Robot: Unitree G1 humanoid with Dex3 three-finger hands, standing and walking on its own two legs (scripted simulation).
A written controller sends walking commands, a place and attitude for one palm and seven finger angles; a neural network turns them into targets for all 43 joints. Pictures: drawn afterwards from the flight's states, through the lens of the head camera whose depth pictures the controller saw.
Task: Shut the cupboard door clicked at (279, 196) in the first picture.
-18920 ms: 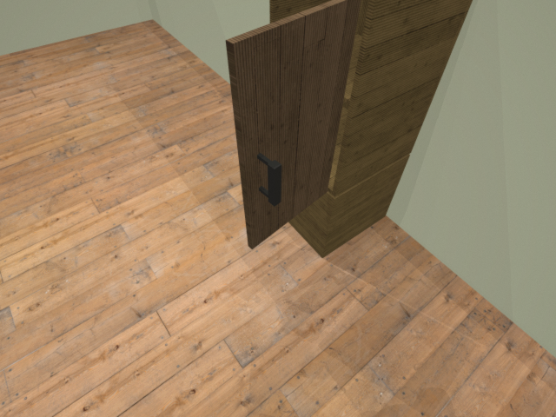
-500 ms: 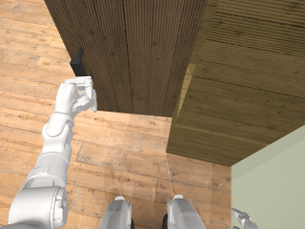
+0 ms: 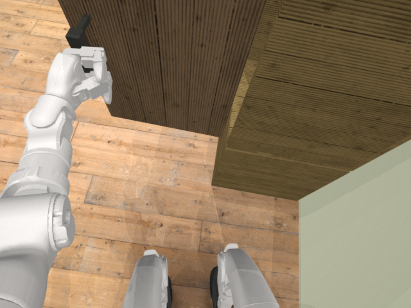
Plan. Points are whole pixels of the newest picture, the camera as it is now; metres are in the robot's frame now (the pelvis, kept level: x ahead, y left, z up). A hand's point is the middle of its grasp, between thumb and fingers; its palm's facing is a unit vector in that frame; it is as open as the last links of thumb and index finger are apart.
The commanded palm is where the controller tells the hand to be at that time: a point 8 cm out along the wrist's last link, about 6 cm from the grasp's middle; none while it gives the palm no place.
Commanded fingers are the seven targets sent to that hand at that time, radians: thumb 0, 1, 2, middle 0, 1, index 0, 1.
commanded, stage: push the door shut along its arc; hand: left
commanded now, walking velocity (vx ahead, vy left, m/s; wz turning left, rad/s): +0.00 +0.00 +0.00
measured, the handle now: (90, 52) +0.59 +0.19 +0.06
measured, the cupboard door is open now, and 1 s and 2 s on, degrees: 89 75 71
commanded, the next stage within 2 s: pull the fist back off the door in 0.90 s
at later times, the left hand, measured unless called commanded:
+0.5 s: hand (135, 60) +0.57 +0.10 +0.06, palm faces -0.37 -0.93 -0.04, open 3.1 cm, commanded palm +0.58 +0.13 +0.06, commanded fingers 0.00 0.90 0.90 -1.30 -1.50 -1.30 -1.50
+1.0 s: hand (145, 46) +0.60 +0.08 +0.07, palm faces -0.43 -0.90 -0.04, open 3.1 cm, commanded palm +0.63 +0.08 +0.06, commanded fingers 0.00 0.90 0.90 -1.30 -1.50 -1.30 -1.50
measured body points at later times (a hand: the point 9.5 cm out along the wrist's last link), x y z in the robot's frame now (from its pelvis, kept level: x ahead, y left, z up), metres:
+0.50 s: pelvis +0.00 +0.01 -0.02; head +0.19 +0.03 +0.39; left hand +0.58 +0.16 +0.07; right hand -0.01 -0.26 -0.12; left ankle +0.04 +0.10 -0.61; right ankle +0.05 -0.12 -0.61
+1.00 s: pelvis +0.01 +0.00 -0.03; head +0.21 +0.03 +0.37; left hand +0.62 +0.14 +0.07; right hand -0.03 -0.27 -0.12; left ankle +0.04 +0.10 -0.61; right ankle +0.05 -0.12 -0.61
